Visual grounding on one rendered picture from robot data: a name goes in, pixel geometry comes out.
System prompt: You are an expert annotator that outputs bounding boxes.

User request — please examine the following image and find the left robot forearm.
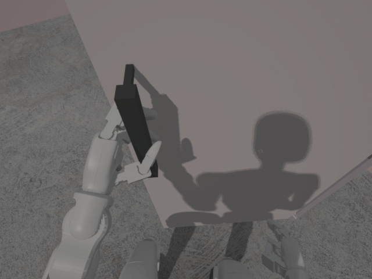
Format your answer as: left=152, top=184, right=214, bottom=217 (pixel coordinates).
left=42, top=190, right=114, bottom=279

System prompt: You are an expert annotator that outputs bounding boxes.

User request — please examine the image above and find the robot right thigh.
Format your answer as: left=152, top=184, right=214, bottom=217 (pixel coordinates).
left=213, top=260, right=255, bottom=279

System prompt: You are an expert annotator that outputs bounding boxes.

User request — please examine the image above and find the left robot hand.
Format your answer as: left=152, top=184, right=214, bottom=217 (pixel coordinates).
left=82, top=102, right=162, bottom=195

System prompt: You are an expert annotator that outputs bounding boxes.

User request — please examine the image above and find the fridge door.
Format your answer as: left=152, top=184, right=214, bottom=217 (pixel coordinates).
left=65, top=0, right=372, bottom=228

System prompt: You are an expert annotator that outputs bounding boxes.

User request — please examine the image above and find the handle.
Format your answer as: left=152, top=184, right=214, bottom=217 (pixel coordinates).
left=114, top=64, right=158, bottom=178

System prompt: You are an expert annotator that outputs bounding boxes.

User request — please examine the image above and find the right robot shin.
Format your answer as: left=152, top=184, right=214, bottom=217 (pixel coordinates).
left=220, top=257, right=233, bottom=262

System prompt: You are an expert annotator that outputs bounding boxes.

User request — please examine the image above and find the right robot hand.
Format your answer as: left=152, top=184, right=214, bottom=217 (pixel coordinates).
left=262, top=219, right=306, bottom=278

